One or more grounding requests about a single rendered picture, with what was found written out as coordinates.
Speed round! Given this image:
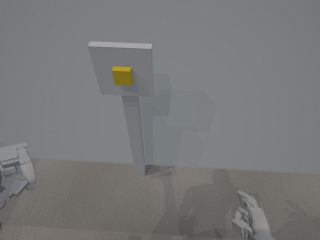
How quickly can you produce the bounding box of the robot left hand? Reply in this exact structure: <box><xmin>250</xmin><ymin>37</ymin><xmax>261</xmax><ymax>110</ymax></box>
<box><xmin>0</xmin><ymin>142</ymin><xmax>36</xmax><ymax>210</ymax></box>

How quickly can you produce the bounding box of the button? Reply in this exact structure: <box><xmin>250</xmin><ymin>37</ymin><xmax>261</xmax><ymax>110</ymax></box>
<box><xmin>112</xmin><ymin>66</ymin><xmax>133</xmax><ymax>86</ymax></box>

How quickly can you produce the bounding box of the robot right hand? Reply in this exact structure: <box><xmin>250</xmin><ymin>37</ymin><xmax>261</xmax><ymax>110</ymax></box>
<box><xmin>232</xmin><ymin>190</ymin><xmax>272</xmax><ymax>240</ymax></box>

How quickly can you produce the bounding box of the panel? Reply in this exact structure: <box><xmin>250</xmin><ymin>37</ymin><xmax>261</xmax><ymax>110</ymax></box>
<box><xmin>87</xmin><ymin>41</ymin><xmax>153</xmax><ymax>176</ymax></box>

